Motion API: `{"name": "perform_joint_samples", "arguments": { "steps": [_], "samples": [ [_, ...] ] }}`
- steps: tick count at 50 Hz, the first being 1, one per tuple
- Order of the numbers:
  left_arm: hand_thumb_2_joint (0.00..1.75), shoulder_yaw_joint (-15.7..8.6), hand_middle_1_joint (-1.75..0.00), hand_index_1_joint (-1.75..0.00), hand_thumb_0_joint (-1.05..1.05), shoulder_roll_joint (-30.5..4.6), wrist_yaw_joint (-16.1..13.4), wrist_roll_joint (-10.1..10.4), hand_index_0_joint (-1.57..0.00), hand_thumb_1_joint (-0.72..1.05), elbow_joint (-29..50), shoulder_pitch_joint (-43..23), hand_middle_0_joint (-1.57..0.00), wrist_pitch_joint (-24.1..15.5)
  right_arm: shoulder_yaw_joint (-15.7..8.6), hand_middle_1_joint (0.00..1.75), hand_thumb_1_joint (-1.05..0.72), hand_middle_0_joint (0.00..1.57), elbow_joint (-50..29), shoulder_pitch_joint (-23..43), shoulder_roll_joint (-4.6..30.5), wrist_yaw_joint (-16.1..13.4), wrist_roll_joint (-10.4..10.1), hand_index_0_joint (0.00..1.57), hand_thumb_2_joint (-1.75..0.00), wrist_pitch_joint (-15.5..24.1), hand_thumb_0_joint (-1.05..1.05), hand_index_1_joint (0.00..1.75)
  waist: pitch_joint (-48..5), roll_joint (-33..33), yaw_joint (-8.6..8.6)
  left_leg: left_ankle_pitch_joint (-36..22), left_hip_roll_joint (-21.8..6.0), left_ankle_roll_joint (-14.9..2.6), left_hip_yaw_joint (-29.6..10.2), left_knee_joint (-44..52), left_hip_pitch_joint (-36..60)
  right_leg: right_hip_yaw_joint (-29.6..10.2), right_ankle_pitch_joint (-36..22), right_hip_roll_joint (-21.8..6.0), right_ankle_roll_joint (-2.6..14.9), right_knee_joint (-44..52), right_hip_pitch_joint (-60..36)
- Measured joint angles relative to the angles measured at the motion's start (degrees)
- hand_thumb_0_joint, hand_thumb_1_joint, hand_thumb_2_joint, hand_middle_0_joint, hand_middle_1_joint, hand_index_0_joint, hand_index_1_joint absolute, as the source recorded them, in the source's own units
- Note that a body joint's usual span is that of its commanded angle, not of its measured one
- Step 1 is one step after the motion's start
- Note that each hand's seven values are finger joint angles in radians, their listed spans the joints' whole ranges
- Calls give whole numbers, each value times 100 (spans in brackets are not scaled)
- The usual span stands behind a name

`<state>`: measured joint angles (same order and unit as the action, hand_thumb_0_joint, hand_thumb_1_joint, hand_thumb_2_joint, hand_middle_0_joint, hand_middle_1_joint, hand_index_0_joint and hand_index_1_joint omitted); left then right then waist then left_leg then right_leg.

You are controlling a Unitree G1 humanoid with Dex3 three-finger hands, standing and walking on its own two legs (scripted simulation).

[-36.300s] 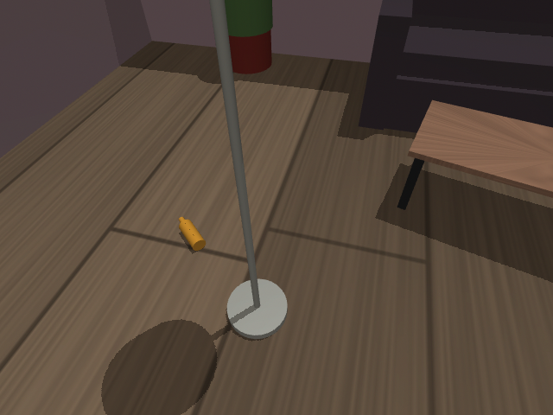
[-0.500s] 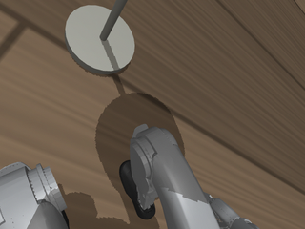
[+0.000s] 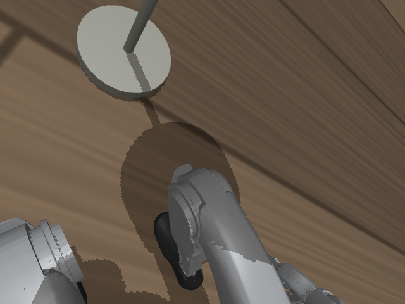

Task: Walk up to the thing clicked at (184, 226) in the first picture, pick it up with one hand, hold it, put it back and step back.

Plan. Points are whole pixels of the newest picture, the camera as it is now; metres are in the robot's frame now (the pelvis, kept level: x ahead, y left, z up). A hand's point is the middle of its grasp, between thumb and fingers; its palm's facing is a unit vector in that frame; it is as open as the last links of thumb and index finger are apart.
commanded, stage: open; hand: left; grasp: from above
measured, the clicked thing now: out of the picture +0.44 +0.40 -0.27
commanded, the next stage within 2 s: withdraw in 0.58 s
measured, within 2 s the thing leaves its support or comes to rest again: neither
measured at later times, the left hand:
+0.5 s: hand out of the picture +0.44 +0.38 -0.24, palm faces -0.43 -0.16 -0.89, open 13.7 cm
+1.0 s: hand out of the picture +0.45 +0.40 -0.18, palm faces -0.30 -0.11 -0.95, open 14.2 cm
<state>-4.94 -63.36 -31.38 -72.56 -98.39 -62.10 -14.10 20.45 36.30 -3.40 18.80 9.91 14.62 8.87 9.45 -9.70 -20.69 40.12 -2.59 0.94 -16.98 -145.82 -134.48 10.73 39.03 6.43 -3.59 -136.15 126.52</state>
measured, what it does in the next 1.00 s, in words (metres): stands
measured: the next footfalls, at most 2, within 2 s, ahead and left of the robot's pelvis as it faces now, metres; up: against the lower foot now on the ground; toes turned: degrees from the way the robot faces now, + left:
none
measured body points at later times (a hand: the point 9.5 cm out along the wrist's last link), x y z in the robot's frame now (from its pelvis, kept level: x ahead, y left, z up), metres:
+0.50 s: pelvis +0.00 +0.00 +0.00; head +0.27 +0.15 +0.33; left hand +0.46 +0.38 -0.19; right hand +0.09 -0.24 -0.06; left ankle +0.07 +0.13 -0.27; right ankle +0.11 -0.12 -0.27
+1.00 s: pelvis +0.00 +0.00 +0.01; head +0.25 +0.14 +0.36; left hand +0.46 +0.40 -0.12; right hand +0.10 -0.25 -0.06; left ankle +0.07 +0.13 -0.27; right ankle +0.11 -0.12 -0.27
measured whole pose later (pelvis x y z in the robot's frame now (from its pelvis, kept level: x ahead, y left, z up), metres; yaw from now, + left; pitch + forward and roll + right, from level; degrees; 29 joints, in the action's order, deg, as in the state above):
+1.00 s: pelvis +0.00 +0.00 +0.01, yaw +1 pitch +30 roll -14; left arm -7.7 -56.7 -24.9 -69.9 -78.3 -54.1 -9.7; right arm 14.7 36.4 -6.3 17.8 11.6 12.2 6.7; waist 3.2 -5.5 -16.7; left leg 40.2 -2.1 1.0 -15.8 -144.0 -135.5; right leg 10.1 40.0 5.4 -3.1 -135.2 127.3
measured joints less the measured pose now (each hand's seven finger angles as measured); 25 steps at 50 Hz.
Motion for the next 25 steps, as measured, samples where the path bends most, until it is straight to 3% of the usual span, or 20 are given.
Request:
{"name": "perform_joint_samples", "arguments": {
  "steps": [25],
  "samples": [
    [92,41,-89,-91,0,-2,173,129,-16,-45,275,43,-19,91,5,30,-90,20,-81,22,9,61,-23,20,-89,45,0,30,32,-10,22,28,6,-7,-15,23,0,18,28,-12,-3,44,-24]
  ]
}}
